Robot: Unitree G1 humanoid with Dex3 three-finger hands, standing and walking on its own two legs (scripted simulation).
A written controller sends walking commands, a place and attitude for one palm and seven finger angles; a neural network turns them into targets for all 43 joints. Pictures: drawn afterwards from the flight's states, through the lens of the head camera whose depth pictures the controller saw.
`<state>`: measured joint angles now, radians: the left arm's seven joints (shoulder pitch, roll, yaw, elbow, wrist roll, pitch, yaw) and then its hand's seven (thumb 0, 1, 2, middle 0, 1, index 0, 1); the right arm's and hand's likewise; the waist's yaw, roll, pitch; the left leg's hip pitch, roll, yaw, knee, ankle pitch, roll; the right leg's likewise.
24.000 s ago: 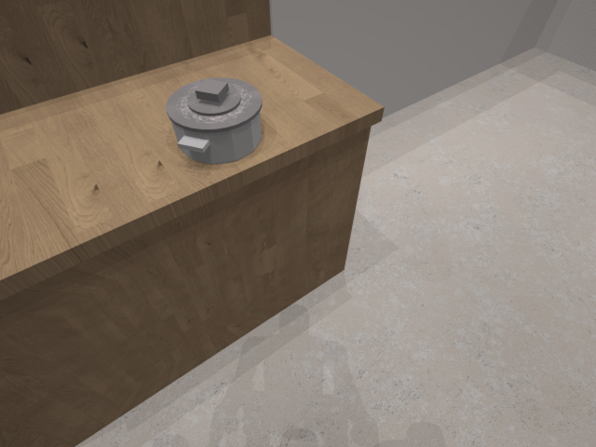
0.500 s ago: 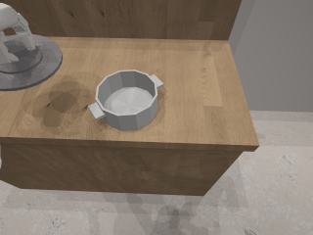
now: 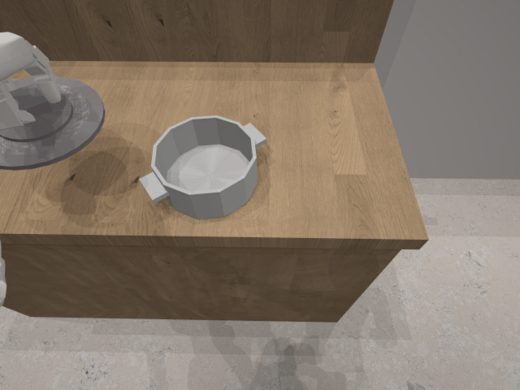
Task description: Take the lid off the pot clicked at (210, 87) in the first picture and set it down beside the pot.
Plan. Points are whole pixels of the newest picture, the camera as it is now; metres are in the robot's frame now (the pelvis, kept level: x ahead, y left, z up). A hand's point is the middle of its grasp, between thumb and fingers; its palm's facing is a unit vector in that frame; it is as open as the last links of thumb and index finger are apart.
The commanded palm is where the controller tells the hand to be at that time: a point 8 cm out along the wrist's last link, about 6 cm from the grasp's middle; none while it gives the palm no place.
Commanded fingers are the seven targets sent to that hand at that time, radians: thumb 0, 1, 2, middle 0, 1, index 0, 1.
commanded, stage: lower the lid onto the table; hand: left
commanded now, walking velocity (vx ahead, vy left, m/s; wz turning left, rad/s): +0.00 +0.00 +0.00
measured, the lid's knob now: (25, 103) +0.48 +0.33 +0.17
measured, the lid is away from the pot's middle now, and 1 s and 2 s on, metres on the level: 0.24 0.23 0.23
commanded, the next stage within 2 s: none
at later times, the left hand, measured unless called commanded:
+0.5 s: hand (37, 126) +0.44 +0.30 +0.16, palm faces -0.39 -0.09 -0.92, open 7.5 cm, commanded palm +0.45 +0.31 +0.24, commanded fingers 0.00 0.46 1.20 -0.77 -1.01 -0.81 -1.00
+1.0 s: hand (44, 143) +0.45 +0.31 +0.13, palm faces -0.44 -0.10 -0.89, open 7.5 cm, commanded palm +0.46 +0.32 +0.20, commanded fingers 0.00 0.46 1.20 -0.77 -1.01 -0.81 -1.00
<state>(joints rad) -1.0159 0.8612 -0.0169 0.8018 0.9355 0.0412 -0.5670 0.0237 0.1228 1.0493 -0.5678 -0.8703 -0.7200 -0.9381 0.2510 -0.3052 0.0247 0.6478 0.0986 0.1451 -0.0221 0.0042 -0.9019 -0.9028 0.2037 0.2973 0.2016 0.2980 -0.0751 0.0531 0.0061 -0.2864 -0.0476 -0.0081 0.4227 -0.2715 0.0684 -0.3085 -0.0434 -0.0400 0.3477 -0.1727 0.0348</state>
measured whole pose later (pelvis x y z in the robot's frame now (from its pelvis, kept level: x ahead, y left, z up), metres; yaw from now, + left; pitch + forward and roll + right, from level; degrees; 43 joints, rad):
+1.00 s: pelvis +0.00 +0.00 +0.00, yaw -1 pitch +9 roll -2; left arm -1.00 0.85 -0.03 1.02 0.94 -0.13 -0.50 0.02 0.13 1.05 -0.56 -0.87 -0.72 -0.94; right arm 0.28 -0.30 0.02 0.69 0.10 0.15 -0.05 0.00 -0.90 -0.90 0.20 0.30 0.20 0.30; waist -0.10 0.03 -0.01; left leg -0.35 -0.04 0.00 0.49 -0.30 0.07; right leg -0.37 -0.04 -0.03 0.40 -0.19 0.04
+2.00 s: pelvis +0.00 +0.00 -0.01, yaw -1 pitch +13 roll -2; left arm -0.91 0.83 0.02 1.07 0.96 -0.20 -0.41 0.02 0.14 1.04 -0.55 -0.87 -0.72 -0.95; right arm 0.28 -0.29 0.02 0.70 0.09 0.17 -0.07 0.00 -0.90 -0.90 0.21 0.30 0.20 0.30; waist -0.11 0.03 -0.04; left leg -0.45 -0.03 0.01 0.58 -0.35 0.07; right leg -0.47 -0.02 -0.02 0.48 -0.22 0.04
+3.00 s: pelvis -0.05 +0.01 -0.05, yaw -4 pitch +18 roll -3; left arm -1.09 0.96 0.01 1.23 1.00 -0.23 -0.43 -0.02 0.04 1.10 -0.59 -0.94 -0.80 -1.00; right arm 0.37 -0.30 0.07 0.61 0.12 0.18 -0.10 0.00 -0.90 -0.90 0.21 0.30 0.20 0.30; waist -0.16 0.04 -0.08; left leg -0.78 0.00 0.05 0.90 -0.43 0.09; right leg -0.80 0.00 0.02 0.77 -0.28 0.04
